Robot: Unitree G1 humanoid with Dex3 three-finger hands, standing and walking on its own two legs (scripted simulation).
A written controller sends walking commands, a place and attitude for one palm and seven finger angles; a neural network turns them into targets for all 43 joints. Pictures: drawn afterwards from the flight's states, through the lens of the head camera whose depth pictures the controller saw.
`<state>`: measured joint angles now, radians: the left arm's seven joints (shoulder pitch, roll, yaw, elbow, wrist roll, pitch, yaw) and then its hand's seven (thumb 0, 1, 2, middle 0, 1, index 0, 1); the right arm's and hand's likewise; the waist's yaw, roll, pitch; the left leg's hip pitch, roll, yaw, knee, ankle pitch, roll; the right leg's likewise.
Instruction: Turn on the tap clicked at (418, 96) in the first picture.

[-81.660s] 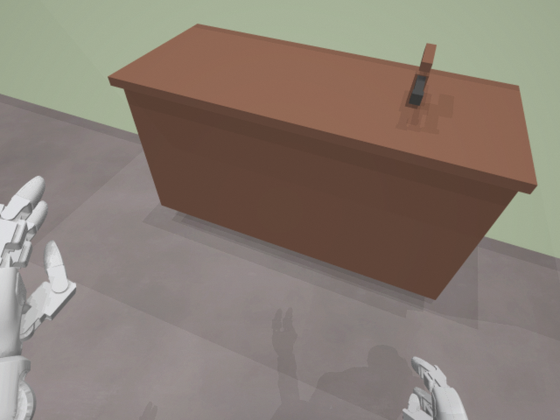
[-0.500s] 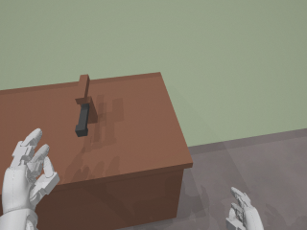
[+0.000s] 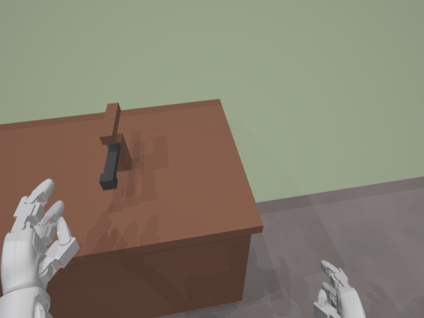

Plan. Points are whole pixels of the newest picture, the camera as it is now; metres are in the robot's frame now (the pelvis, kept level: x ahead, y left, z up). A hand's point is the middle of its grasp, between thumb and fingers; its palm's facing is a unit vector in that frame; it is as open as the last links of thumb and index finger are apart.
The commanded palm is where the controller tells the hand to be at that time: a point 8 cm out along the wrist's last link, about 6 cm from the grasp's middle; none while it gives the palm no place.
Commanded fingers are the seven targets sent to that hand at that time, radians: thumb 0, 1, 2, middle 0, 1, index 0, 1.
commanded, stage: reach beside the lever's end, fingers flat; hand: left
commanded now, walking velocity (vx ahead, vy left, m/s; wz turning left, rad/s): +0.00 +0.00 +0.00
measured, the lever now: (108, 181) +0.36 +0.28 +0.06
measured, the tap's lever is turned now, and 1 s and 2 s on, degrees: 0 0 0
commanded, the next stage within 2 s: none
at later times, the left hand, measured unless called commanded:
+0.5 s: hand (79, 225) +0.22 +0.25 +0.11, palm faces +0.47 -0.88 -0.11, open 7.5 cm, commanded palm +0.18 +0.30 +0.11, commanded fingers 0.00 0.90 0.90 -0.19 -0.27 -0.19 -0.27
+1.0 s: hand (83, 209) +0.27 +0.28 +0.09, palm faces +0.49 -0.87 -0.11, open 7.6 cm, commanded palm +0.23 +0.32 +0.09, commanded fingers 0.00 0.90 0.90 -0.17 -0.20 -0.17 -0.20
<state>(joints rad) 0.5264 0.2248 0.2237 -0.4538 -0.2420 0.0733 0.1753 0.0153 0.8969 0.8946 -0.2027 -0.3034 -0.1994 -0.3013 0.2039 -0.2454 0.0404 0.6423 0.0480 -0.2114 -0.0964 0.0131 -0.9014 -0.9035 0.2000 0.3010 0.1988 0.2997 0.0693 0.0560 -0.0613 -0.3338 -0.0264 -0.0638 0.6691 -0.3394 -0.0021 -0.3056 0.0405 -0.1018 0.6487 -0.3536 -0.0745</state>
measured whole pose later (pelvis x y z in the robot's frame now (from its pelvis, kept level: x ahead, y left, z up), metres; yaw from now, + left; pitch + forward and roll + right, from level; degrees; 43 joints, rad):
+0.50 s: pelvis -0.01 +0.01 +0.00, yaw +0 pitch +1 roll +0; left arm 0.34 0.22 0.23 -0.25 -0.21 0.01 0.20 0.02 0.90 0.89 -0.20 -0.29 -0.19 -0.29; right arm 0.19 -0.25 0.04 0.67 0.04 -0.20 -0.10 0.01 -0.90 -0.90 0.20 0.30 0.20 0.30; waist 0.05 0.05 -0.04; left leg -0.35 -0.04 -0.05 0.66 -0.32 0.01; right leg -0.33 0.03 -0.09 0.64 -0.33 -0.06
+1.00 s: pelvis +0.00 +0.02 +0.00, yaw -1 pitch +2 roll +0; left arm 0.16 0.23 0.27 0.00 -0.19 -0.05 0.20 0.02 0.90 0.89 -0.18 -0.23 -0.17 -0.23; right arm 0.17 -0.24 0.03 0.69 0.03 -0.13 -0.10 0.01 -0.90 -0.90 0.20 0.30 0.20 0.30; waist 0.03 0.04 -0.03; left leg -0.37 -0.04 -0.04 0.65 -0.32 0.02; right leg -0.34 0.03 -0.07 0.63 -0.33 -0.05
